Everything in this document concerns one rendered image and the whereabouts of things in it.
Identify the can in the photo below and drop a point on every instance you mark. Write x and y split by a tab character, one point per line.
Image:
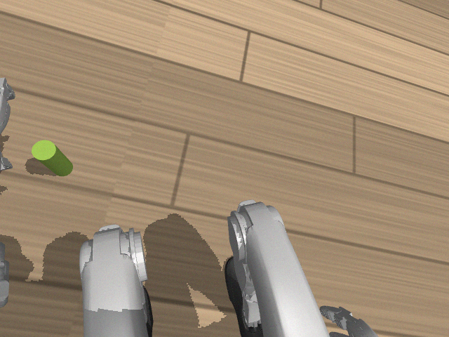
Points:
50	156

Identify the left robot hand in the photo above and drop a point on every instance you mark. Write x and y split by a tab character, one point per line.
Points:
6	93

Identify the right robot foot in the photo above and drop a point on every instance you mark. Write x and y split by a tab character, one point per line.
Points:
236	298

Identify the right robot hand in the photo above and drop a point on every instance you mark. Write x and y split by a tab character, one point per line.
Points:
344	319

